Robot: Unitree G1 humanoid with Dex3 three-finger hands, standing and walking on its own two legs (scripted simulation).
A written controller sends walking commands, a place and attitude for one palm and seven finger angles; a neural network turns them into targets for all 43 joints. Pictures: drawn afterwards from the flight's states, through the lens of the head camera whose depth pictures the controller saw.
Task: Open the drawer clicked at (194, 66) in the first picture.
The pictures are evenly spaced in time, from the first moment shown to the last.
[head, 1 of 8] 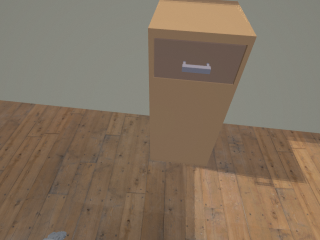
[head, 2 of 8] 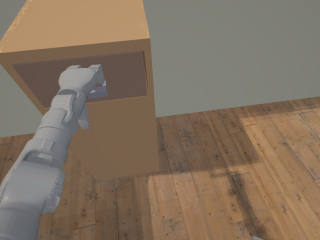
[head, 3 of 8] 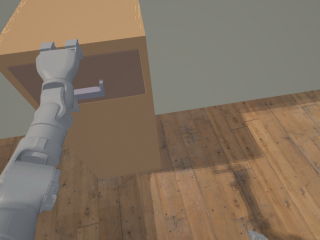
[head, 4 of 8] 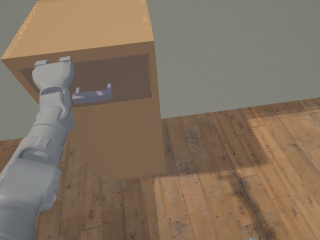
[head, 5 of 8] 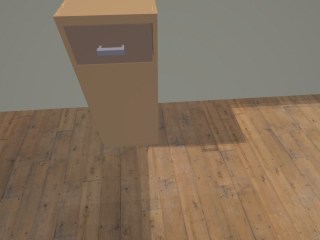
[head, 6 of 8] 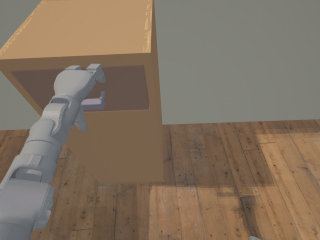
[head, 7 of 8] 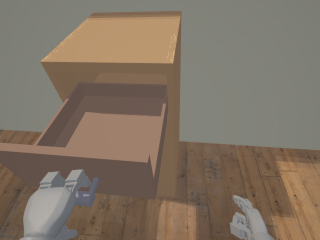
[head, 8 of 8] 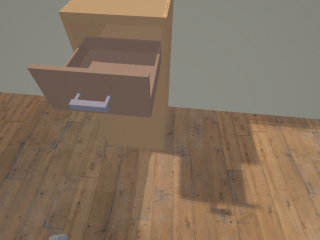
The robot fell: no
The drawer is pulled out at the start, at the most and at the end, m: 0.00 0.30 0.30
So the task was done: yes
